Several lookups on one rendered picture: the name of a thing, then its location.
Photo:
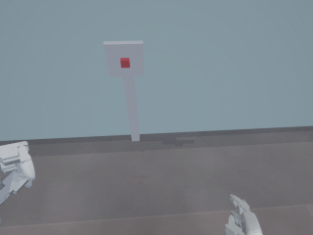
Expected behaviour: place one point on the left robot hand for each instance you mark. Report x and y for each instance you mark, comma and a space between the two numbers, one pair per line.
15, 159

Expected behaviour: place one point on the button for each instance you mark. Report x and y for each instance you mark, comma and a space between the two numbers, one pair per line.
125, 63

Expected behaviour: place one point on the right robot hand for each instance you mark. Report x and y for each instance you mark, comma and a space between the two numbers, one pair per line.
247, 222

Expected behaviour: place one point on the panel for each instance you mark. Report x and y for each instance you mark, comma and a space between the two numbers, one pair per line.
134, 50

